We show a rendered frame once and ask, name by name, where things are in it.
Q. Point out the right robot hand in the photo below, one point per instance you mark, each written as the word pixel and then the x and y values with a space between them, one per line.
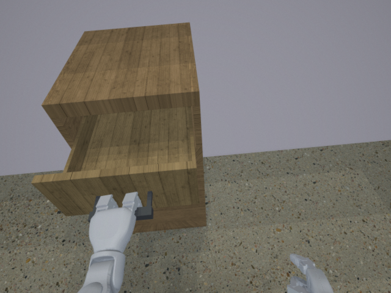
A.
pixel 316 279

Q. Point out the cabinet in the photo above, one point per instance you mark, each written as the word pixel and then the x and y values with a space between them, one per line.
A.
pixel 132 69

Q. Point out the handle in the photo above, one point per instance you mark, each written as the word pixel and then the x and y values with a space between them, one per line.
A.
pixel 141 213

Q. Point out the robot left forearm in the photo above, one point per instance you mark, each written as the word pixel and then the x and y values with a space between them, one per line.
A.
pixel 105 273

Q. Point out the left robot hand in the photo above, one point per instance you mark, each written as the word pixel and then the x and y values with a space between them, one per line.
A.
pixel 111 227

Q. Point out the drawer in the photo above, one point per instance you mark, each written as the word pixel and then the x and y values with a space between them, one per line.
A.
pixel 120 153

